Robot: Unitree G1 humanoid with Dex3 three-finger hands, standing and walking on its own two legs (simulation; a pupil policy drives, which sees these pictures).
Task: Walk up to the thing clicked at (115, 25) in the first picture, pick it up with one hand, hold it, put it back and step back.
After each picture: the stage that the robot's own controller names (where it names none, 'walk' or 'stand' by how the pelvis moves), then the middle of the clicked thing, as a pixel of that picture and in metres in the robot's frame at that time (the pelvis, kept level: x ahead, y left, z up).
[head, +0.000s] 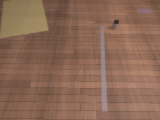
stand; (115, 24) +1.69 -0.49 -0.72
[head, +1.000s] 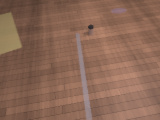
walk; (90, 30) +1.61 -0.04 -0.70
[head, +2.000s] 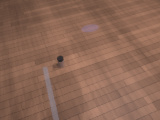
walk; (60, 61) +1.04 +0.24 -0.72
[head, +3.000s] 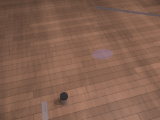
walk; (64, 98) +0.63 +0.16 -0.71
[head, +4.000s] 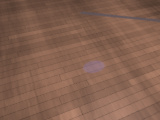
stand; out of the picture +0.40 +0.13 -0.70
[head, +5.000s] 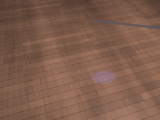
stand; out of the picture +0.34 +0.13 -0.72
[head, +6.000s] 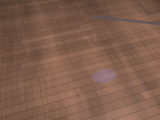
stand; out of the picture +0.30 +0.15 -0.72
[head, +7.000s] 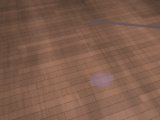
stand; out of the picture +0.28 +0.15 -0.72
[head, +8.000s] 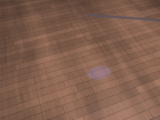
stand; out of the picture +0.31 +0.17 -0.72
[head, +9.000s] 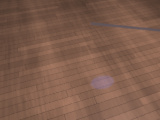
stand; out of the picture +0.28 +0.15 -0.72
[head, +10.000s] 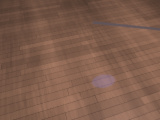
stand; out of the picture +0.29 +0.15 -0.72
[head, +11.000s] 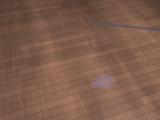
stand; out of the picture +0.29 +0.15 -0.72
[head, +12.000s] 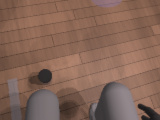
go down; (45, 77) +0.39 +0.12 -0.40
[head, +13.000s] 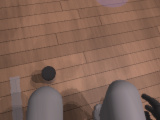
go down; (49, 75) +0.41 +0.11 -0.35
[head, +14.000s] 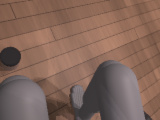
close in; (10, 59) +0.42 +0.14 -0.25
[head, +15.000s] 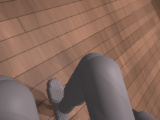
close; out of the picture +0.42 +0.15 -0.24
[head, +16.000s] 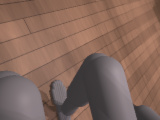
lift; out of the picture +0.38 +0.16 -0.23
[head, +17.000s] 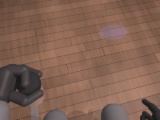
lift; (31, 90) +0.31 +0.16 -0.02
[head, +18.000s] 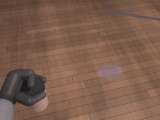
hold; (36, 95) +0.31 +0.16 -0.01
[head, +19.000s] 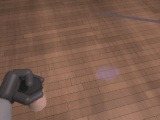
hold; (34, 94) +0.31 +0.17 -0.01
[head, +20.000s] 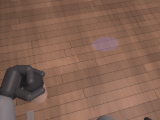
crouch; (35, 88) +0.34 +0.15 -0.07
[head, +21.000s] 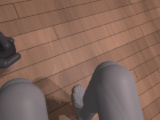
lower; (6, 56) +0.42 +0.15 -0.19
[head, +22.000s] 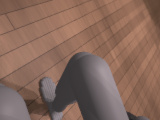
lower; out of the picture +0.44 +0.18 -0.25
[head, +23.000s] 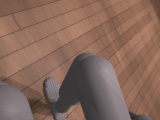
lower; out of the picture +0.44 +0.18 -0.25
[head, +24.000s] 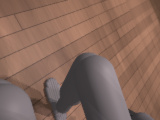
lower; out of the picture +0.44 +0.17 -0.25
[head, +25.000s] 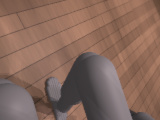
lower; out of the picture +0.44 +0.17 -0.25
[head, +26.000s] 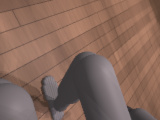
open; out of the picture +0.43 +0.15 -0.26
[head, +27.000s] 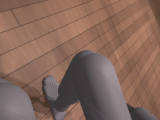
withdraw; out of the picture +0.42 +0.17 -0.25
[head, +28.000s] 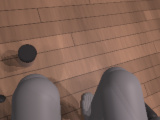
stand; (26, 56) +0.43 +0.14 -0.25
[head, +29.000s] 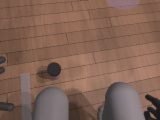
walk; (54, 71) +0.43 +0.11 -0.36
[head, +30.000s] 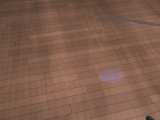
stand; out of the picture +0.33 +0.12 -0.66
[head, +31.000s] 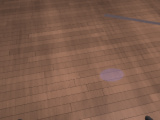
stand; out of the picture +0.34 +0.13 -0.66
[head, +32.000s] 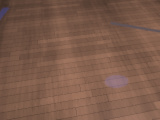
stand; out of the picture +0.35 +0.12 -0.71
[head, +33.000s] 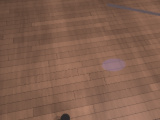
walk; out of the picture +0.38 +0.09 -0.70
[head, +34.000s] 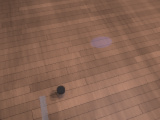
walk; (61, 92) +0.55 +0.12 -0.70
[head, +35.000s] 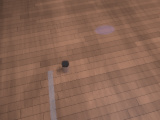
walk; (65, 66) +0.86 +0.17 -0.70
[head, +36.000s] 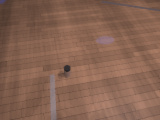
stand; (67, 71) +0.95 +0.13 -0.72
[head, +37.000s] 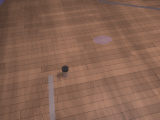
stand; (65, 71) +0.95 +0.14 -0.73
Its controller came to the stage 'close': yes
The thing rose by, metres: 0.71
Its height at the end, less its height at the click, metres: +0.00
